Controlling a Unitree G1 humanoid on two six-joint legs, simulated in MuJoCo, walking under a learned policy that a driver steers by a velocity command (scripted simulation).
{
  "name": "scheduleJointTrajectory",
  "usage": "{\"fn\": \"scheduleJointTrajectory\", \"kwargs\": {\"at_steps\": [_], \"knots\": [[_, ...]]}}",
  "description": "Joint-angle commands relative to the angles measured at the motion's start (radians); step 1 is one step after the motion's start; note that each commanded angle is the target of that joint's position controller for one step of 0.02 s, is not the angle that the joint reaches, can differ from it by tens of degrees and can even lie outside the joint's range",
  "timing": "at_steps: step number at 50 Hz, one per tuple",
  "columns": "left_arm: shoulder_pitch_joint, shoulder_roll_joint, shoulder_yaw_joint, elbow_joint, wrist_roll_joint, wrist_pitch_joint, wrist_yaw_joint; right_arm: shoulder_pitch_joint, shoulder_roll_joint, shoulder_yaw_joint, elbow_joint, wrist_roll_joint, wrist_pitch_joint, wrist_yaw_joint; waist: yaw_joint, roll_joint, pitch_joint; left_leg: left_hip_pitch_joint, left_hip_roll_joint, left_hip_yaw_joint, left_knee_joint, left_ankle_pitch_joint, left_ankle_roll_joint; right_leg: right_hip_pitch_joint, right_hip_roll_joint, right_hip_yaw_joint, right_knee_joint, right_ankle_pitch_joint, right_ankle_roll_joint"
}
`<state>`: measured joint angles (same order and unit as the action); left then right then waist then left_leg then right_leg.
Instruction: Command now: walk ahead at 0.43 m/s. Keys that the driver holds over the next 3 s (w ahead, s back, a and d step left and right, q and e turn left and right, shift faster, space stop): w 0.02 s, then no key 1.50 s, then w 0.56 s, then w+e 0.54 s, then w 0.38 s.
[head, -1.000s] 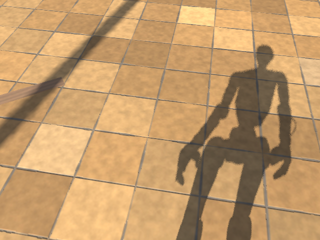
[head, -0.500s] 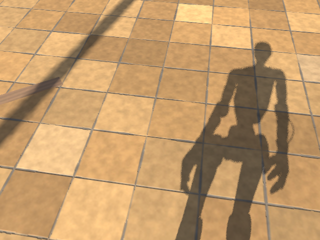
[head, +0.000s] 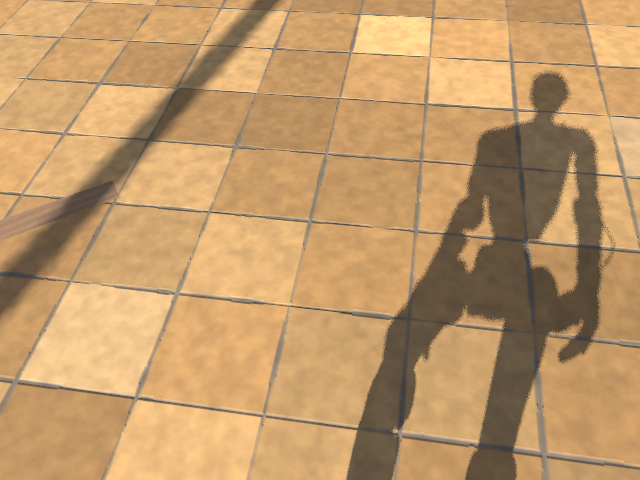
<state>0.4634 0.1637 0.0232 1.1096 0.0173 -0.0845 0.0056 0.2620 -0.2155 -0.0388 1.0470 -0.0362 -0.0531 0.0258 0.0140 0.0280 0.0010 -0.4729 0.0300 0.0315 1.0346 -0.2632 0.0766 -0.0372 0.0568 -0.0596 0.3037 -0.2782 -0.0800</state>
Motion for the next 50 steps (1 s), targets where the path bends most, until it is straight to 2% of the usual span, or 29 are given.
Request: {"fn": "scheduleJointTrajectory", "kwargs": {"at_steps": [1, 4, 6, 7, 9, 10, 11, 12, 13, 14, 15, 16, 17, 19, 21, 23, 26, 29, 30, 31, 32, 33, 35, 37, 41, 50], "knots": [[0.105, 0.086, 0.004, 0.003, -0.004, -0.02, 0.005, -0.056, -0.033, -0.008, -0.061, 0.001, 0.002, 0.007, -0.007, -0.103, 0.112, -0.262, 0.021, 0.026, 0.013, 0.068, -0.021, 0.097, -0.248, 0.197, -0.148, 0.421, -0.079], [0.103, 0.071, -0.013, 0.005, 0.001, -0.018, 0.012, -0.18, 0.002, 0.008, -0.11, 0.011, 0.007, -0.002, 0.0, -0.11, 0.145, -0.193, -0.023, 0.091, -0.163, 0.111, -0.038, 0.021, -0.204, 0.09, -0.101, 0.787, -0.057], [0.106, 0.072, -0.021, 0.01, 0.002, -0.015, 0.021, -0.235, 0.024, 0.023, -0.128, 0.021, 0.005, -0.01, 0.013, -0.136, 0.145, -0.065, -0.067, 0.134, -0.339, 0.161, -0.035, -0.033, -0.174, 0.047, -0.063, 0.905, -0.034], [0.114, 0.083, -0.02, 0.016, 0.003, -0.014, 0.025, -0.224, 0.016, 0.024, -0.124, 0.025, 0.005, -0.015, 0.012, -0.156, 0.125, 0.0, -0.09, 0.143, -0.386, 0.185, -0.027, -0.031, -0.175, 0.046, -0.029, 0.962, -0.028], [0.089, 0.11, -0.015, 0.014, -0.002, -0.019, 0.031, -0.105, -0.027, 0.014, -0.087, 0.029, 0.0, -0.03, -0.036, -0.184, 0.055, 0.156, -0.123, 0.123, -0.425, 0.214, 0.008, -0.017, -0.195, 0.064, 0.089, 1.085, -0.015], [0.062, 0.118, -0.013, 0.01, -0.006, -0.02, 0.033, -0.005, -0.053, 0.004, -0.054, 0.027, -0.006, -0.036, -0.081, -0.183, 0.014, 0.232, -0.12, 0.093, -0.469, 0.241, 0.028, 0.004, -0.205, 0.077, 0.184, 1.079, -0.008], [0.025, 0.127, -0.01, 0.005, -0.018, -0.019, 0.031, 0.1, -0.068, -0.005, -0.019, 0.017, -0.018, -0.041, -0.141, -0.16, -0.022, 0.342, -0.095, 0.072, -0.584, 0.357, 0.046, -0.006, -0.192, 0.066, 0.323, 0.985, 0.0], [0.036, 0.11, -0.013, -0.004, -0.029, -0.021, 0.027, 0.195, -0.117, -0.018, 0.012, -0.004, -0.03, -0.046, -0.161, -0.101, -0.09, 0.52, 0.023, -0.02, -0.587, 0.617, 0.069, -0.112, -0.148, 0.054, 0.512, 0.68, 0.012], [0.172, 0.008, -0.027, -0.002, -0.049, -0.007, 0.032, 0.251, -0.19, -0.031, 0.019, -0.021, -0.033, -0.04, -0.098, 0.131, -0.242, 0.76, 0.35, -0.331, -0.476, 1.25, 0.22, -0.312, 0.001, -0.013, 0.899, -0.272, 0.037], [0.25, 0.044, -0.01, 0.035, -0.053, 0.015, 0.038, 0.23, -0.161, -0.027, 0.006, 0.031, -0.024, -0.03, -0.071, 0.055, -0.36, 0.739, 0.403, -0.459, -0.525, 1.224, 0.321, -0.331, 0.014, 0.125, 1.026, -0.336, 0.037], [0.167, 0.066, -0.004, 0.019, -0.019, 0.028, 0.035, 0.09, -0.123, -0.019, -0.028, 0.049, -0.015, -0.033, -0.045, 0.023, -0.224, 0.563, 0.36, -0.406, -0.623, 0.919, 0.317, -0.359, -0.024, 0.128, 1.026, -0.266, 0.042], [0.064, 0.063, -0.001, -0.006, 0.011, 0.032, 0.029, -0.003, -0.059, 0.0, -0.045, 0.045, -0.013, -0.038, -0.031, 0.004, -0.078, 0.412, 0.305, -0.343, -0.697, 0.738, 0.28, -0.384, -0.049, 0.117, 0.975, -0.213, 0.044], [0.016, 0.06, 0.005, -0.015, 0.022, 0.04, 0.024, -0.022, -0.02, 0.014, -0.043, 0.036, -0.015, -0.045, -0.013, -0.014, -0.021, 0.32, 0.263, -0.28, -0.74, 0.698, 0.242, -0.357, -0.073, 0.122, 0.905, -0.177, 0.048], [0.037, 0.015, -0.003, -0.002, 0.021, 0.069, 0.016, -0.014, 0.012, 0.03, -0.023, 0.027, -0.018, -0.056, 0.029, 0.0, -0.007, 0.192, 0.197, -0.161, -0.769, 0.683, 0.18, -0.223, -0.085, 0.105, 0.759, -0.152, 0.059], [0.053, -0.019, -0.012, 0.013, 0.009, 0.091, 0.023, 0.006, -0.012, 0.032, -0.01, 0.015, -0.025, -0.053, 0.048, 0.02, -0.022, 0.175, 0.163, -0.114, -0.766, 0.655, 0.15, -0.164, -0.071, 0.078, 0.606, -0.169, 0.068], [0.006, -0.003, -0.013, 0.009, 0.007, 0.109, 0.035, 0.028, -0.043, 0.029, -0.007, 0.01, -0.02, -0.052, 0.031, 0.043, -0.026, 0.185, 0.158, -0.128, -0.781, 0.46, 0.139, -0.164, -0.065, 0.063, 0.477, -0.178, 0.07], [-0.056, 0.019, -0.013, 0.004, 0.004, 0.122, 0.037, 0.038, -0.058, 0.025, -0.008, 0.018, 0.003, -0.053, 0.01, 0.071, -0.008, 0.14, 0.152, -0.17, -0.839, 0.036, 0.116, -0.139, -0.069, 0.05, 0.37, -0.085, 0.067], [-0.066, 0.011, -0.019, 0.014, 0.012, 0.113, 0.033, 0.022, -0.047, 0.026, -0.012, 0.032, 0.025, -0.055, 0.022, 0.033, 0.058, 0.041, 0.137, -0.189, -0.859, -0.227, 0.063, -0.054, -0.076, 0.043, 0.206, 0.027, 0.055], [-0.07, 0.016, -0.022, 0.012, 0.016, 0.105, 0.033, 0.043, -0.039, 0.027, -0.005, 0.031, 0.028, -0.056, 0.018, 0.007, 0.082, 0.026, 0.129, -0.193, -0.86, -0.262, 0.031, -0.042, -0.107, 0.083, 0.132, 0.057, 0.05], [-0.058, 0.031, -0.024, 0.01, 0.022, 0.094, 0.035, 0.058, -0.034, 0.025, -0.002, 0.031, 0.03, -0.055, 0.007, -0.015, 0.102, 0.035, 0.109, -0.186, -0.833, -0.234, 0.006, -0.05, -0.155, 0.137, 0.072, 0.052, 0.044], [-0.085, 0.058, -0.019, 0.014, 0.004, 0.086, 0.036, 0.094, -0.009, 0.026, 0.003, 0.038, 0.037, -0.053, -0.032, -0.104, 0.144, 0.104, 0.051, -0.129, -0.817, -0.13, -0.008, -0.184, -0.161, 0.171, 0.049, -0.014, 0.029], [-0.094, 0.035, -0.024, 0.016, -0.004, 0.077, 0.034, 0.103, -0.004, 0.027, 0.015, 0.032, 0.038, -0.053, -0.035, -0.12, 0.135, 0.213, 0.041, -0.107, -0.767, -0.029, -0.009, -0.246, -0.163, 0.176, 0.014, -0.032, 0.032], [-0.105, 0.025, -0.027, 0.017, -0.01, 0.063, 0.035, 0.129, 0.002, 0.028, 0.03, 0.027, 0.036, -0.053, -0.048, -0.106, 0.092, 0.317, 0.045, -0.1, -0.729, 0.068, -0.005, -0.258, -0.159, 0.167, -0.008, 0.012, 0.042], [-0.095, 0.026, -0.026, 0.018, -0.012, 0.058, 0.039, 0.128, -0.004, 0.027, 0.037, 0.025, 0.032, -0.054, -0.044, -0.074, 0.075, 0.324, 0.052, -0.103, -0.725, 0.096, -0.002, -0.223, -0.156, 0.159, -0.002, 0.059, 0.04], [-0.068, 0.022, -0.027, 0.026, -0.009, 0.058, 0.039, 0.119, 0.013, 0.031, 0.051, 0.028, 0.029, -0.058, -0.034, -0.044, 0.076, 0.314, 0.054, -0.098, -0.725, 0.12, -0.006, -0.189, -0.157, 0.155, 0.003, 0.098, 0.032], [-0.043, 0.016, -0.029, 0.038, -0.008, 0.059, 0.042, 0.127, 0.024, 0.035, 0.077, 0.029, 0.03, -0.066, -0.024, -0.035, 0.074, 0.323, 0.06, -0.095, -0.71, 0.186, -0.009, -0.154, -0.157, 0.145, 0.011, 0.162, 0.028]]}}
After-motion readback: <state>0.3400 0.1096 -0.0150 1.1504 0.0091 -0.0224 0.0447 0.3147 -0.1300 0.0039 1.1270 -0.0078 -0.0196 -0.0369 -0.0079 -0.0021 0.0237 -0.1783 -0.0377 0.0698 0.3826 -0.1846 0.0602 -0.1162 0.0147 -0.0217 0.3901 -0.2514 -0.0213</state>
